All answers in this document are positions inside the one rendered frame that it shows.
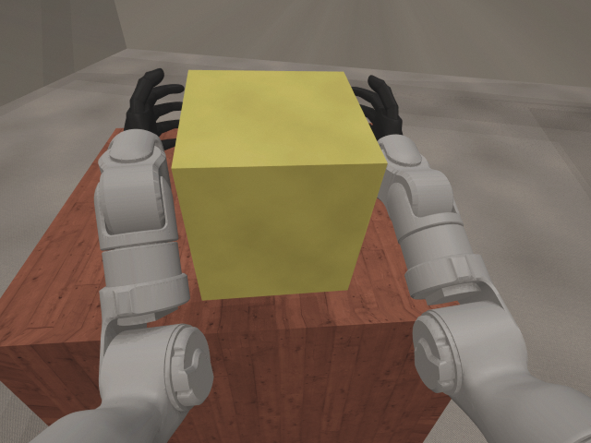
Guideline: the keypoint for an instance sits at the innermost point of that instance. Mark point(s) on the pedestal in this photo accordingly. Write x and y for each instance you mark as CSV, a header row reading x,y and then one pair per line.
x,y
328,367

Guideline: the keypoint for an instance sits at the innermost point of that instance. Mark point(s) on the left robot hand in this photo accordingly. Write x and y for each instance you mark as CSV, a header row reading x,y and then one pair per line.
x,y
142,113

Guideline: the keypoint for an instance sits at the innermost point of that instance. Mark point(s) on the robot left forearm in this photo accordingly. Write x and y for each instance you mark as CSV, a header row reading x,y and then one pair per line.
x,y
135,217

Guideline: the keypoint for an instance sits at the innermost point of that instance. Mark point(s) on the left robot upper arm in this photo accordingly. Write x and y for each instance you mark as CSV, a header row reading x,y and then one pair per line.
x,y
150,379

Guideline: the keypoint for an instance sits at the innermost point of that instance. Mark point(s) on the right robot hand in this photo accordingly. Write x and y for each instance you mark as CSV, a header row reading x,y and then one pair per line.
x,y
385,118

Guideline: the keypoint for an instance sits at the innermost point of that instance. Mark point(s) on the robot right forearm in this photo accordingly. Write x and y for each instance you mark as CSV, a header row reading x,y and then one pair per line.
x,y
441,265

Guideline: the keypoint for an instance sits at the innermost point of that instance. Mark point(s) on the right robot upper arm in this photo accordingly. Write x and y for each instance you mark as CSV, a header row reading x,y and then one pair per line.
x,y
475,354

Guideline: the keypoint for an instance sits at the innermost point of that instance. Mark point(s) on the carton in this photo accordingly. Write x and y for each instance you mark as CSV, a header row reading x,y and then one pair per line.
x,y
277,174

